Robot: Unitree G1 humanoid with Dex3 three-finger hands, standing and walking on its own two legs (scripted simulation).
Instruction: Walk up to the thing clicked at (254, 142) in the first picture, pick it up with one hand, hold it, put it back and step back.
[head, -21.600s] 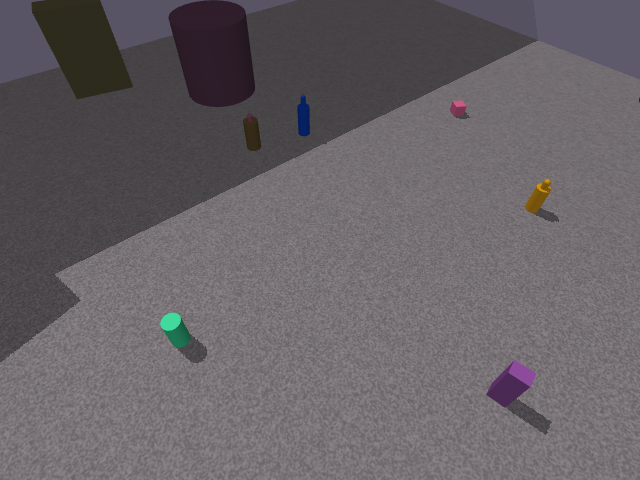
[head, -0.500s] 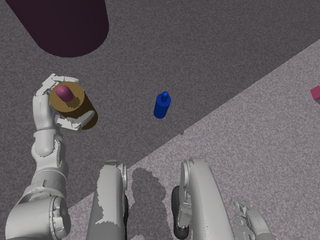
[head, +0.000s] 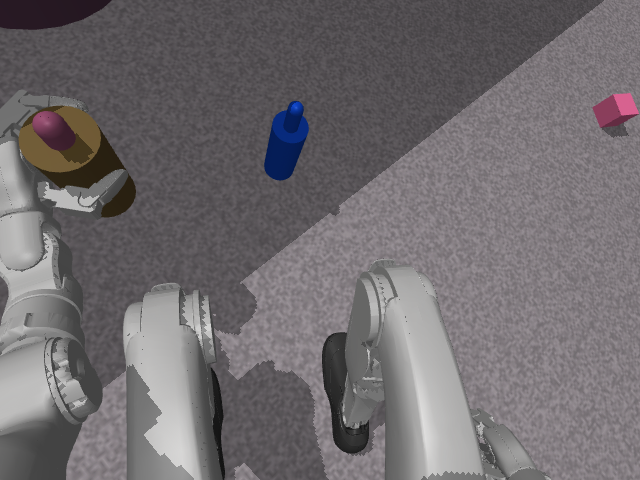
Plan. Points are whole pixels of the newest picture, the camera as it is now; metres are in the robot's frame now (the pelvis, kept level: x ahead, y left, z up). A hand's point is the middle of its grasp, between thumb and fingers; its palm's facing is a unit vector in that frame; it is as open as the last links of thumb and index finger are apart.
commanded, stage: crouch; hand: left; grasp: from the side
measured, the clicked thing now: (82, 163) +0.47 +0.24 -0.07
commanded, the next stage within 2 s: lower in 0.48 s
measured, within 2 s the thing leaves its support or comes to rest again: rests again in 1.76 s
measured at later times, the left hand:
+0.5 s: hand (96, 177) +0.48 +0.24 -0.13, palm faces +0.19 -0.98 -0.02, open 10.0 cm
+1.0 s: hand (111, 189) +0.49 +0.24 -0.19, palm faces +0.20 -0.98 -0.01, open 10.0 cm
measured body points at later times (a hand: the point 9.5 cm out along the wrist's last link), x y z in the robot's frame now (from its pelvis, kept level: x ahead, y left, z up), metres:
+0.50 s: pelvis +0.00 +0.00 -0.04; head +0.24 +0.10 +0.34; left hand +0.46 +0.29 -0.13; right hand +0.09 -0.28 -0.12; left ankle +0.09 +0.12 -0.31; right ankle +0.12 -0.13 -0.31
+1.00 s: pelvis +0.00 +0.01 -0.05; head +0.25 +0.13 +0.30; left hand +0.47 +0.29 -0.19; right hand +0.08 -0.27 -0.11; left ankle +0.09 +0.12 -0.31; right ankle +0.12 -0.13 -0.31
